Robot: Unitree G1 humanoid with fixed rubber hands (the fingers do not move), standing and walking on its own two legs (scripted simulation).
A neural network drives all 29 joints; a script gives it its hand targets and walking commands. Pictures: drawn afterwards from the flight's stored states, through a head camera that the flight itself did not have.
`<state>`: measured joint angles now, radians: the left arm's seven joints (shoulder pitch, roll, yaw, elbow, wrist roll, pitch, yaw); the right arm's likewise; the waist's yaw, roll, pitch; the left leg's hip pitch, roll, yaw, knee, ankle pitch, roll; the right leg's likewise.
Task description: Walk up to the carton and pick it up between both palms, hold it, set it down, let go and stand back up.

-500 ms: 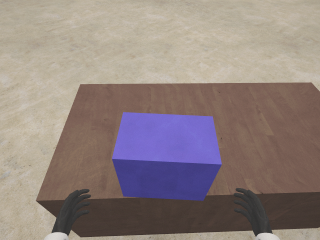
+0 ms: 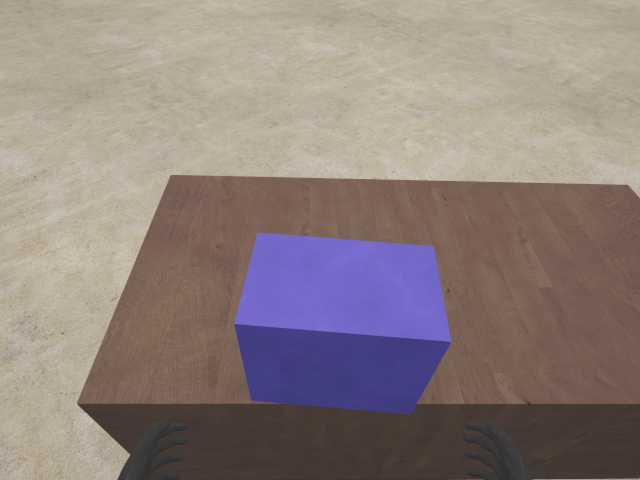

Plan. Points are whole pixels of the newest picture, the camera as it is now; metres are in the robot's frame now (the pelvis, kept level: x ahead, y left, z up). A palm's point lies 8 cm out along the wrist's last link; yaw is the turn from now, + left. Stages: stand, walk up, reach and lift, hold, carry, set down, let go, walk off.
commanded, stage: set down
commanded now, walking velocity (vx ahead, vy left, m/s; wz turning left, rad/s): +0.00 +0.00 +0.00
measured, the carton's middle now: (337, 327) +0.38 +0.01 -0.10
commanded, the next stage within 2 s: let go in 0.22 s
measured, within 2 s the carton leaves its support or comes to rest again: neither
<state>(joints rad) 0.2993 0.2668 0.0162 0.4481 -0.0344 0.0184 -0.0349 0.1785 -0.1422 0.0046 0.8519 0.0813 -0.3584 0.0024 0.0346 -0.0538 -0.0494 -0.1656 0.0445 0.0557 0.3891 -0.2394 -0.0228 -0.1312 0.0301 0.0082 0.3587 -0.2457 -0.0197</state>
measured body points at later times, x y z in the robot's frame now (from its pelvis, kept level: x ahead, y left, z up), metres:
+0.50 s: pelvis -0.01 +0.00 +0.00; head -0.01 +0.02 +0.45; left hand +0.16 +0.23 -0.09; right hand +0.16 -0.23 -0.09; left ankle -0.02 +0.13 -0.74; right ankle -0.04 -0.11 -0.75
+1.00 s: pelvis -0.02 +0.01 +0.00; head -0.02 +0.02 +0.45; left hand +0.08 +0.27 -0.11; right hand +0.06 -0.24 -0.14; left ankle -0.02 +0.13 -0.74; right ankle -0.04 -0.11 -0.75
